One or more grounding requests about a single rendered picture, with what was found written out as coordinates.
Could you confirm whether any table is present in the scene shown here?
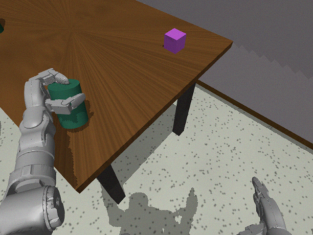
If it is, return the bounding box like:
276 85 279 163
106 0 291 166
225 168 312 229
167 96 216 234
0 0 233 204

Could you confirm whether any left robot hand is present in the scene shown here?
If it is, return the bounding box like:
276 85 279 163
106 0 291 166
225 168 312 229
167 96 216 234
24 68 86 115

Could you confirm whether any right robot hand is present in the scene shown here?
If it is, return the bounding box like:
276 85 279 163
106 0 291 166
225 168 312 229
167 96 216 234
237 177 287 235

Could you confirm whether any left robot arm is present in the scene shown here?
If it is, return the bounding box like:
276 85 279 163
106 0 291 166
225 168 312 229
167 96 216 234
0 106 65 235

